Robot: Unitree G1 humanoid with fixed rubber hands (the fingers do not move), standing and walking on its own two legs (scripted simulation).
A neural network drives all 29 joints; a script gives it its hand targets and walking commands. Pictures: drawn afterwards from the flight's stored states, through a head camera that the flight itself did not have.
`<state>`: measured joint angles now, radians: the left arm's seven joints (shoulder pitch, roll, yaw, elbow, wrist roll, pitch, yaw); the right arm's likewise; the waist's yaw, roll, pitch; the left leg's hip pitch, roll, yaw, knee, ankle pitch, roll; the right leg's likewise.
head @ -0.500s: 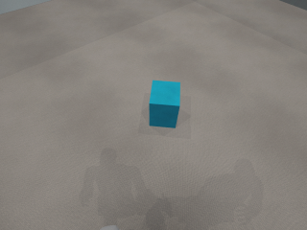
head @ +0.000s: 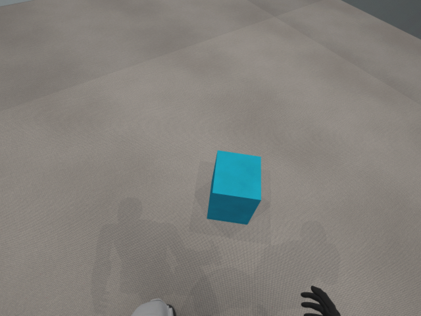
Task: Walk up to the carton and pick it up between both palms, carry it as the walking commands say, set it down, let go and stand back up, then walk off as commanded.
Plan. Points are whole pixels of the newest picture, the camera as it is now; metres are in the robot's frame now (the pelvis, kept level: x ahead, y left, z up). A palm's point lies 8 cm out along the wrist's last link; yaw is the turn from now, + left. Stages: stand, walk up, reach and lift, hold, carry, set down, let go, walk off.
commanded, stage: walk up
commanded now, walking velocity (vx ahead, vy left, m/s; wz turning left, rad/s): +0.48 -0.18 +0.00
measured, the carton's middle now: (232, 188) +0.70 -0.16 -0.62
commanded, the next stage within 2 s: none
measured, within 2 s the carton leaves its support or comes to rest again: neither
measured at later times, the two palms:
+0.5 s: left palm (142, 229) +0.30 +0.15 -0.12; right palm (357, 313) +0.15 -0.32 -0.13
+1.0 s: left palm (135, 235) +0.29 +0.17 -0.14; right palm (333, 231) +0.32 -0.31 -0.12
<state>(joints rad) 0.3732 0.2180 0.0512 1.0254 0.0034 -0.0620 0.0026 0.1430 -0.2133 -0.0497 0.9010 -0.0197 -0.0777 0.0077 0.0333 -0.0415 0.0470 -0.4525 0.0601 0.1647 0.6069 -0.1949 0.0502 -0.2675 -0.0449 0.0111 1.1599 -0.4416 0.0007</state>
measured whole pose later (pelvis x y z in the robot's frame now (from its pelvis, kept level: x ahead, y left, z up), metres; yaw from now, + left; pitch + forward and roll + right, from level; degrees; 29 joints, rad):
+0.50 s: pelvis +0.20 -0.08 +0.00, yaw +1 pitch +0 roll +0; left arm 0.13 0.19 0.03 0.97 0.03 -0.04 -0.03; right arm 0.41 -0.20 -0.05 1.03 -0.02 -0.03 -0.02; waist -0.05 0.03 0.05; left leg -0.18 0.15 0.07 0.78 -0.51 -0.06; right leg -0.36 -0.05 -0.15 0.54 -0.18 -0.04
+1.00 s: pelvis +0.28 -0.07 +0.00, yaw +1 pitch +0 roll -2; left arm 0.28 0.20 0.03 1.01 0.01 0.02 0.03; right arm 0.23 -0.17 -0.05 1.02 -0.02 -0.01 -0.05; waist -0.02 -0.02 0.05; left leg -0.33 0.09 0.07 0.51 -0.22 -0.01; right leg -0.29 -0.02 -0.08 0.72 -0.42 0.01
